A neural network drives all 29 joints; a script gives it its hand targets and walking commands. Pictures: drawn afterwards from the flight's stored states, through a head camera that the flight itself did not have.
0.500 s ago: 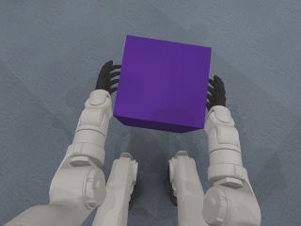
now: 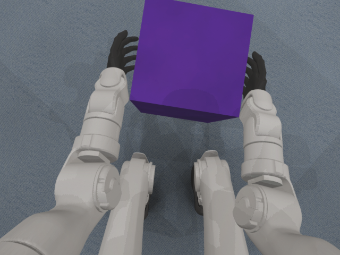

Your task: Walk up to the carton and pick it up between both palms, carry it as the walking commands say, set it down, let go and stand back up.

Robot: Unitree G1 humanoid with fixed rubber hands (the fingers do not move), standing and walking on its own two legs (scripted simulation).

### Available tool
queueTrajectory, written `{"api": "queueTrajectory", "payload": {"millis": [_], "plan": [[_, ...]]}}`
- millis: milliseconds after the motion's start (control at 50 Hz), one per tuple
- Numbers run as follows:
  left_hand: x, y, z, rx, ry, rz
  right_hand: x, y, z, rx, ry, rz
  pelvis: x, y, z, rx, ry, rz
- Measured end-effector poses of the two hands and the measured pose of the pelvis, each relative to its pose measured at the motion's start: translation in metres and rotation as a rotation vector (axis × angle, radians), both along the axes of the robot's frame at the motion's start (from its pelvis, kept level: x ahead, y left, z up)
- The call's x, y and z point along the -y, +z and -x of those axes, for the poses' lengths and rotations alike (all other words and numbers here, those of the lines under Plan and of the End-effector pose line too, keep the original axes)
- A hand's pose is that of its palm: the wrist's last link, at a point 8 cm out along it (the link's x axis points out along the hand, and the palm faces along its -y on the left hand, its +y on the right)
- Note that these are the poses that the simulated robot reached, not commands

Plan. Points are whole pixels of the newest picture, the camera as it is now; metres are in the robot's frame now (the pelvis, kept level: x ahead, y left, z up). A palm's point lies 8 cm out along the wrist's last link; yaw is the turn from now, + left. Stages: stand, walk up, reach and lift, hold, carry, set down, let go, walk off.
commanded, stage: set down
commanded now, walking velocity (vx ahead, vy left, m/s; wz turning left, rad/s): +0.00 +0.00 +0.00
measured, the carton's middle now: (184, 74) +0.50 -0.04 -0.16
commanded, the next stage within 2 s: none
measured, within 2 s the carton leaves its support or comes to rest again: rests again in 1.84 s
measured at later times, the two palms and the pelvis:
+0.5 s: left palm (129, 79) +0.50 +0.11 -0.19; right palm (239, 93) +0.47 -0.19 -0.21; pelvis -0.05 -0.01 -0.07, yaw +0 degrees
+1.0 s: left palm (140, 78) +0.54 +0.09 -0.29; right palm (236, 87) +0.50 -0.21 -0.28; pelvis -0.02 +0.00 -0.11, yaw -1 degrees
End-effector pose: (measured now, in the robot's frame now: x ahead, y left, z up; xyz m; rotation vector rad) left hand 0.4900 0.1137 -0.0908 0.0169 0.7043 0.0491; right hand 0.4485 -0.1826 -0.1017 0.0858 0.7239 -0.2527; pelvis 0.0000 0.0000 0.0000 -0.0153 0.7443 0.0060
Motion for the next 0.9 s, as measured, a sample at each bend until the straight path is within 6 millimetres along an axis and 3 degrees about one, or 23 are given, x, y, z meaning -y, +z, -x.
{"api": "queueTrajectory", "payload": {"millis": [160,300,380,460,560,660,760,900], "plan": [[0.006,-0.038,-0.005,0.015,-0.004,-0.002,0.006,-0.035,-0.007,0.015,0.004,0.006,0.001,-0.016,0.011,0.053,-0.003,-0.001],[0.009,-0.084,-0.009,0.057,-0.007,-0.004,0.008,-0.084,-0.01,0.059,-0.011,-0.012,0.003,-0.029,0.037,0.271,-0.006,-0.006],[0.006,-0.11,-0.006,0.024,-0.003,-0.014,0.007,-0.111,-0.009,0.024,-0.008,-0.025,0.004,-0.051,0.041,0.253,-0.018,-0.015],[0.006,-0.109,-0.005,0.008,-0.007,-0.036,0.007,-0.109,-0.012,0.006,0.021,-0.008,0.006,-0.063,0.045,0.285,-0.016,-0.023],[0.005,-0.094,-0.021,0.013,0.006,-0.029,0.006,-0.098,-0.027,0.01,0.034,0.0,0.008,-0.067,0.051,0.307,-0.009,-0.022],[0.003,-0.1,-0.035,-0.013,-0.02,-0.054,0.003,-0.107,-0.037,-0.019,0.057,0.021,0.008,-0.074,0.046,0.226,-0.009,-0.014],[0.001,-0.125,-0.041,0.009,-0.029,-0.063,0.001,-0.134,-0.042,0.003,0.048,0.011,0.006,-0.081,0.041,0.227,-0.01,-0.009],[0.017,-0.188,-0.037,-0.046,-0.04,-0.016,0.019,-0.161,-0.054,-0.05,0.064,0.083,0.001,-0.098,0.029,0.201,-0.014,0.003]]}}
